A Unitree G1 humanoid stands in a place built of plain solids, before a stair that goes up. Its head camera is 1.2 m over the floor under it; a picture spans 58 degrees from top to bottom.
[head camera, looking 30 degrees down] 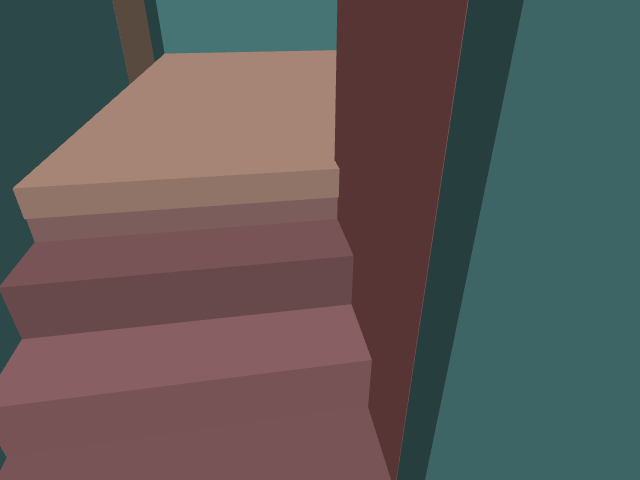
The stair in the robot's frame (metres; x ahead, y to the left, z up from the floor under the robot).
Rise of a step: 0.18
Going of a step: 0.24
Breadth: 0.95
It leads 10 degrees to the left of straight ahead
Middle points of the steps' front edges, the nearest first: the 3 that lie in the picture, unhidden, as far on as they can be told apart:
0.75 0.33 0.36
0.99 0.37 0.54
1.22 0.42 0.71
